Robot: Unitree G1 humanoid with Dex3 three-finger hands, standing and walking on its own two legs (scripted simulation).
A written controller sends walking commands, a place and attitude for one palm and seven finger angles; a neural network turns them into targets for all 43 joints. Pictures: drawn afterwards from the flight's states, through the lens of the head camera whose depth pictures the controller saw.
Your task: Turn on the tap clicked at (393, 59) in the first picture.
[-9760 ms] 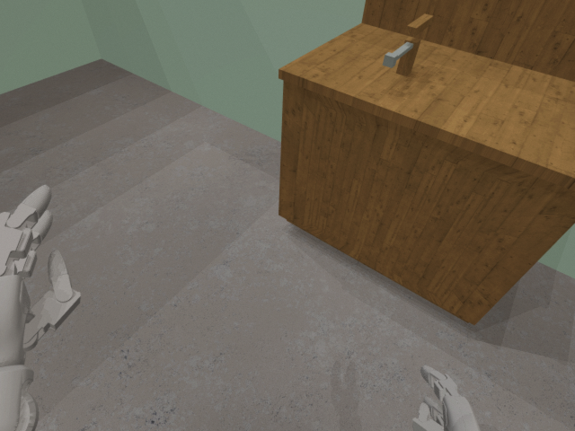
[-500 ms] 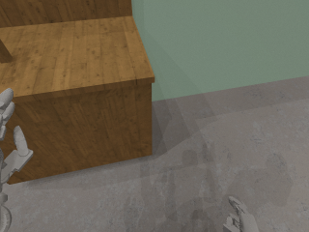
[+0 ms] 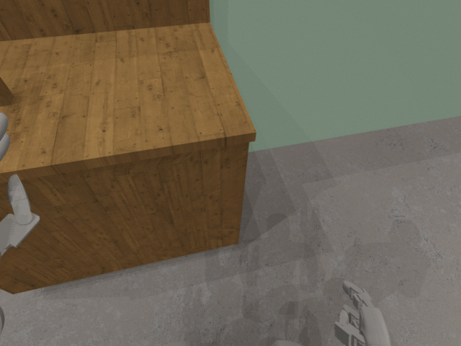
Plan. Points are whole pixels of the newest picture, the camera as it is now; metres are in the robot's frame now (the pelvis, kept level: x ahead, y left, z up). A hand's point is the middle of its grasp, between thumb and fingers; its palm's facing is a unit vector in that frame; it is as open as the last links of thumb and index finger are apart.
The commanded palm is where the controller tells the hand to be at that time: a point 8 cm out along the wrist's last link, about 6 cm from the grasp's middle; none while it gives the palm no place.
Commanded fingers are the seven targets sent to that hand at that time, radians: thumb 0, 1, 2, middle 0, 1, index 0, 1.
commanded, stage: come to a stop and stand still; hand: left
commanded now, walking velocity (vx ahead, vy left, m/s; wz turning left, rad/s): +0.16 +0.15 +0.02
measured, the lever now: out of the picture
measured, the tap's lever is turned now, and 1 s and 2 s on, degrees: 0 0 0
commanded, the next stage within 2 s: look again from close up in 1.20 s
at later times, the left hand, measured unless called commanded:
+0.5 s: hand (30, 187) +0.27 +0.27 +0.18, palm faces +0.35 -0.84 -0.42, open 7.4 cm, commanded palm +0.21 +0.31 +0.19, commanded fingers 0.00 0.90 0.90 -0.20 -0.30 -0.20 -0.30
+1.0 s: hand (32, 209) +0.25 +0.26 +0.17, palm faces +0.38 -0.84 -0.38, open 7.4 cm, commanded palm +0.19 +0.30 +0.19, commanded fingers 0.00 0.90 0.90 -0.20 -0.30 -0.20 -0.30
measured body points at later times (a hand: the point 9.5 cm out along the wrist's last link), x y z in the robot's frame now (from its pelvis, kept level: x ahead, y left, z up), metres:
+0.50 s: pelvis +0.05 +0.03 +0.01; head +0.09 +0.05 +0.46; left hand +0.25 +0.31 +0.20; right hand +0.23 -0.19 -0.07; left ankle +0.06 +0.14 -0.73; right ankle +0.03 -0.08 -0.71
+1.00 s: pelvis +0.03 +0.02 +0.01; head +0.04 +0.02 +0.46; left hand +0.22 +0.30 +0.19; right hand +0.17 -0.22 -0.08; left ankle +0.06 +0.14 -0.73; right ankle +0.04 -0.07 -0.73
